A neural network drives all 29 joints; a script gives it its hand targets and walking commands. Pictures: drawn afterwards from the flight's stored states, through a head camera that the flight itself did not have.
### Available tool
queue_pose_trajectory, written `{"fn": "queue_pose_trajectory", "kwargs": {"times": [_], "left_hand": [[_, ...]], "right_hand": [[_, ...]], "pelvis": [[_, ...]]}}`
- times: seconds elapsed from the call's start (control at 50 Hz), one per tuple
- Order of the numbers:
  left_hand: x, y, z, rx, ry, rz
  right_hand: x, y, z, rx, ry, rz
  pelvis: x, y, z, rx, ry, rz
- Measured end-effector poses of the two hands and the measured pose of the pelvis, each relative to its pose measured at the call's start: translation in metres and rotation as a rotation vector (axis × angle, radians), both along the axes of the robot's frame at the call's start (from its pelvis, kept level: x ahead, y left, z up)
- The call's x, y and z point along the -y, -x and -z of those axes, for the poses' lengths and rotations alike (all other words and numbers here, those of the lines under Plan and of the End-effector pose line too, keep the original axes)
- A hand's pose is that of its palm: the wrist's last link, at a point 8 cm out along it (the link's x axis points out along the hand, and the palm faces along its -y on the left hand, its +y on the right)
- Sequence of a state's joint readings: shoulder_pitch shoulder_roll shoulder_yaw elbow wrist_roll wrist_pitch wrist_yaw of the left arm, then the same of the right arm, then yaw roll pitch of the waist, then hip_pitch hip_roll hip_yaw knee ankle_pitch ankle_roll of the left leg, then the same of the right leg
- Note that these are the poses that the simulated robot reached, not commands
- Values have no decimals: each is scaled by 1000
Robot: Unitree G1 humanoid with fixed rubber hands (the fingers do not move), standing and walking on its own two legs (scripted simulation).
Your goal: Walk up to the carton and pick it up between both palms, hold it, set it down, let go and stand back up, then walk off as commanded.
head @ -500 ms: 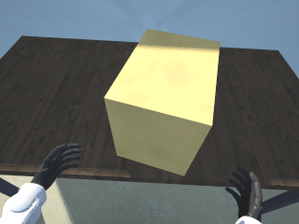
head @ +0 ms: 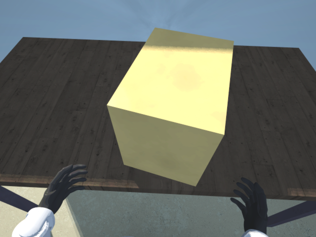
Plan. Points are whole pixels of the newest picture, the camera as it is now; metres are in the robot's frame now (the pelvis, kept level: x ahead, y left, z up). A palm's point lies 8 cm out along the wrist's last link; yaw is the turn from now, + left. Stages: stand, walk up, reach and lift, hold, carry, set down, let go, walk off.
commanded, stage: set down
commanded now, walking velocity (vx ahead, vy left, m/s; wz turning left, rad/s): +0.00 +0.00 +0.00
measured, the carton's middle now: (175, 106) +0.43 -0.01 +0.05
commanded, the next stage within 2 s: let go in 1.36 s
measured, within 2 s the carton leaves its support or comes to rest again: neither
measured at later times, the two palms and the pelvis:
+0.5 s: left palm (58, 210) +0.16 +0.25 -0.02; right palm (246, 220) +0.17 -0.18 -0.02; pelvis +0.00 +0.00 +0.00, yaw +0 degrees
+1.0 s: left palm (64, 219) +0.15 +0.24 -0.03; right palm (249, 220) +0.17 -0.19 -0.02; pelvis -0.01 +0.00 +0.00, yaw +0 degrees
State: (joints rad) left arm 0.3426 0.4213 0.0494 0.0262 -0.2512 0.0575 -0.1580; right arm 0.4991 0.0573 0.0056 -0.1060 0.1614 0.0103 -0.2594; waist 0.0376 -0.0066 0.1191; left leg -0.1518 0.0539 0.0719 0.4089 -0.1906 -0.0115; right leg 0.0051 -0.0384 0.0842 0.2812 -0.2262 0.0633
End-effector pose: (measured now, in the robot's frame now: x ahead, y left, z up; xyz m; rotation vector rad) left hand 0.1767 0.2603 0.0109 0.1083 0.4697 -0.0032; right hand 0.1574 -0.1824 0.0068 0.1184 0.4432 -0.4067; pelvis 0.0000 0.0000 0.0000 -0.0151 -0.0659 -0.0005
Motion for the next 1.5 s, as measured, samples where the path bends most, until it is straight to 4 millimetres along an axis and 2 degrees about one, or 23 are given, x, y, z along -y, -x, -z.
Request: {"fn": "queue_pose_trajectory", "kwargs": {"times": [0.34,0.48,0.94,1.18,1.5], "left_hand": [[4,12,18,-55,2,-53],[7,16,25,-80,6,-66],[15,25,36,-115,-18,-95],[34,40,67,-234,-7,-83],[41,45,82,-295,-48,-77]], "right_hand": [[-2,-1,22,-29,-10,-71],[-4,-8,27,-30,-16,-107],[2,-8,28,-11,30,-222],[5,-8,28,-15,75,-292],[10,-8,29,7,114,-376]], "pelvis": [[0,2,0,2,0,0],[0,2,0,2,0,0],[-1,6,0,17,2,0],[-1,9,0,22,2,1],[-1,20,0,44,2,4]]}}
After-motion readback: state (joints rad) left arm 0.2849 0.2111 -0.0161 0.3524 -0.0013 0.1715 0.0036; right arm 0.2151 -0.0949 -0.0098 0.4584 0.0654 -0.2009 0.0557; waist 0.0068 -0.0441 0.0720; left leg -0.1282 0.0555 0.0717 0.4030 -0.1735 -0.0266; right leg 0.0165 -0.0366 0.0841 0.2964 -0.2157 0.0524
